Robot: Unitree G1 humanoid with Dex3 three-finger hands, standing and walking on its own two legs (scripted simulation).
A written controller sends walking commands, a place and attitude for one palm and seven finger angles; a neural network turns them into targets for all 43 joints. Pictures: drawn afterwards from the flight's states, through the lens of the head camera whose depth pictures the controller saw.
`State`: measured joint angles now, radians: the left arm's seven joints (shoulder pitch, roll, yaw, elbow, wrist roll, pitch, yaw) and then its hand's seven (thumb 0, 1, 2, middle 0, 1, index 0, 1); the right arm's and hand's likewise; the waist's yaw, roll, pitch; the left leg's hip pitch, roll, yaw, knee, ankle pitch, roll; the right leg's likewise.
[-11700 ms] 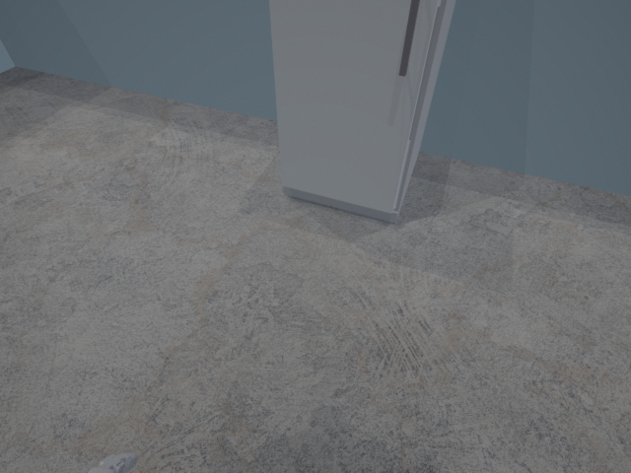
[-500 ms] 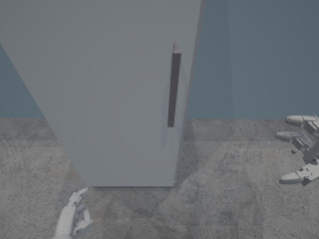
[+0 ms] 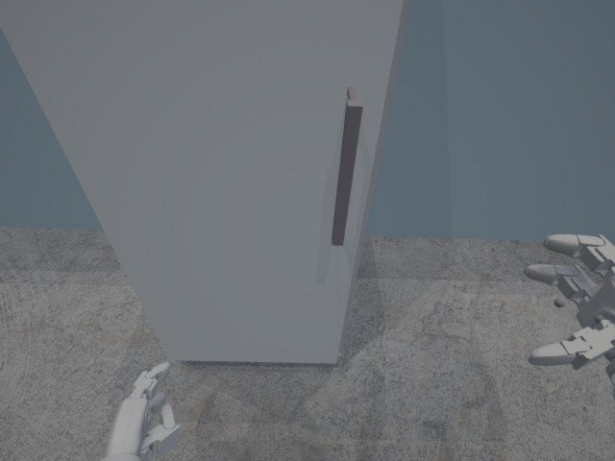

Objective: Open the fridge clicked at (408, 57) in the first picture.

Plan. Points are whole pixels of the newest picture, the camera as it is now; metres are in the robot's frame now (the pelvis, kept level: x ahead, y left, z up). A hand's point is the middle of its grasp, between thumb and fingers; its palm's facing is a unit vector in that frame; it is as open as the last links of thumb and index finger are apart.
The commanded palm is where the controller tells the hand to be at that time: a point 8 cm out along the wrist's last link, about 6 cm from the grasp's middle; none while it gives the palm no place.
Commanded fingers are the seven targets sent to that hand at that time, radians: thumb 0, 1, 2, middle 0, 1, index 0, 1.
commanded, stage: move the hooked fingers beside the handle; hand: right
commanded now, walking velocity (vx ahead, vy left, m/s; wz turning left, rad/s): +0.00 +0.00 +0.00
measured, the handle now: (343, 175) +0.54 -0.05 +0.11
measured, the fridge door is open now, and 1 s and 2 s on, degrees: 0 0 0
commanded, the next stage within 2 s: none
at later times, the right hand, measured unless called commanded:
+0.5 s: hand (489, 261) +0.34 -0.22 +0.12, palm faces +0.05 +1.00 -0.02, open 14.0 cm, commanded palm +0.31 -0.26 +0.13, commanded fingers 0.00 0.50 -0.30 0.30 1.20 0.30 1.20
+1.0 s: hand (435, 231) +0.38 -0.16 +0.13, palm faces +0.03 +1.00 -0.02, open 14.0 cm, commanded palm +0.36 -0.21 +0.12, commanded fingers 0.00 0.50 -0.30 0.30 1.20 0.30 1.20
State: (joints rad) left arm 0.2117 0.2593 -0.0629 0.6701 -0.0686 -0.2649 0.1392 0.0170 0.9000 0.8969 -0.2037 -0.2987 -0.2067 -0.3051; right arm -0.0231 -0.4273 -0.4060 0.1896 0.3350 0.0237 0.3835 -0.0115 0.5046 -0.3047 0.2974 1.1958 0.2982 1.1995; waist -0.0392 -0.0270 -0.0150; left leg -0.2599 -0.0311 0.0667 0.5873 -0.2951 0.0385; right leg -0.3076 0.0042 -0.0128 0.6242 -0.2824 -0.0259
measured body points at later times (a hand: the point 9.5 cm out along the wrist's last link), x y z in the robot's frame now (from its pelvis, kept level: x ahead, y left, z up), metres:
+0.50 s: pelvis +0.02 +0.00 +0.00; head +0.01 +0.00 +0.45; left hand +0.18 +0.24 -0.07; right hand +0.33 -0.27 +0.13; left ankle +0.02 +0.09 -0.73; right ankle +0.03 -0.10 -0.73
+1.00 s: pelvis +0.01 +0.01 +0.00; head +0.01 +0.02 +0.45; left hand +0.16 +0.25 -0.09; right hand +0.37 -0.21 +0.13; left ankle +0.02 +0.09 -0.73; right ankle +0.03 -0.10 -0.73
